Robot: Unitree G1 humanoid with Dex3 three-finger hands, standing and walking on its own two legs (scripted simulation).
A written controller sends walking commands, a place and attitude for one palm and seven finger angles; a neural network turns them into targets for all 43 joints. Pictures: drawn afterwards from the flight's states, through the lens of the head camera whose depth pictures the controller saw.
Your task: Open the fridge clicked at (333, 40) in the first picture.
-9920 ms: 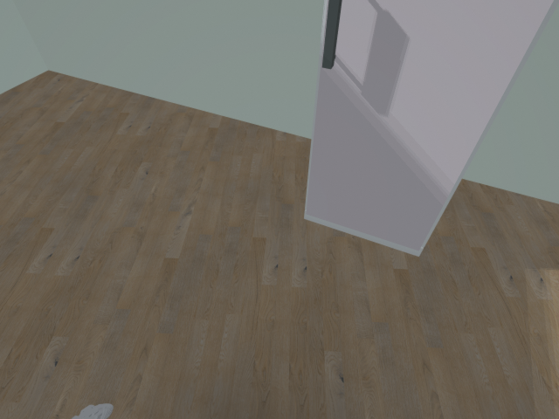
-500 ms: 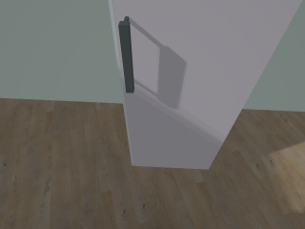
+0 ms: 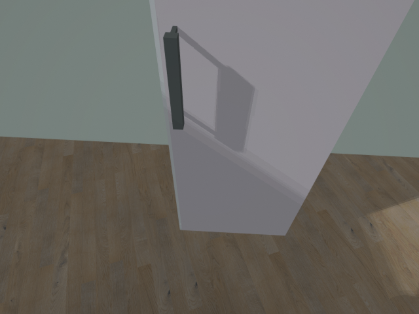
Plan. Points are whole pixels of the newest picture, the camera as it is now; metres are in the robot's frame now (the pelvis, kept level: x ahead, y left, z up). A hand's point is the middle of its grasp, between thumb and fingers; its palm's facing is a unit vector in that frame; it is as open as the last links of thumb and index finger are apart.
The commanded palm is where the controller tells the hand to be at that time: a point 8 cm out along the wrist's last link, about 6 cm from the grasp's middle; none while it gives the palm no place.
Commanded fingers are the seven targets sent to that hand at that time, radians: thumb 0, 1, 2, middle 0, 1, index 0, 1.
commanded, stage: look again from close up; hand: left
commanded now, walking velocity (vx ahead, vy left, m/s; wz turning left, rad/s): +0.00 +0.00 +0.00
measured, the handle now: (176, 82) +0.58 +0.13 +0.15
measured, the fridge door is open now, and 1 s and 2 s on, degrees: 0 0 0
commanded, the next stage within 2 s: shuffle to correct the standing spot in 0.32 s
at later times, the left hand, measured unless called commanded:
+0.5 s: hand out of the picture -0.05 +0.15 -0.18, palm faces +0.09 -0.99 -0.14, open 7.3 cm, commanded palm none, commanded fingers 0.00 0.90 0.90 -0.20 -0.30 -0.20 -0.30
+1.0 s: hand out of the picture +0.11 +0.18 -0.18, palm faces +0.01 -0.99 -0.17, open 7.3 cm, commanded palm none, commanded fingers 0.00 0.90 0.90 -0.20 -0.30 -0.20 -0.30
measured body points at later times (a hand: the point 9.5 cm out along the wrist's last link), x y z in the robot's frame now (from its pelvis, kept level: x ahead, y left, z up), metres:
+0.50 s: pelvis +0.00 +0.00 +0.00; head +0.00 +0.01 +0.45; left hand -0.06 +0.20 -0.16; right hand -0.03 -0.19 -0.16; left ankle +0.00 +0.14 -0.74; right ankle -0.05 -0.06 -0.74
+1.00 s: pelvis +0.09 +0.00 +0.00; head +0.13 +0.01 +0.45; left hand +0.11 +0.23 -0.17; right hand -0.02 -0.19 -0.14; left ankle +0.00 +0.13 -0.74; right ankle +0.13 -0.14 -0.69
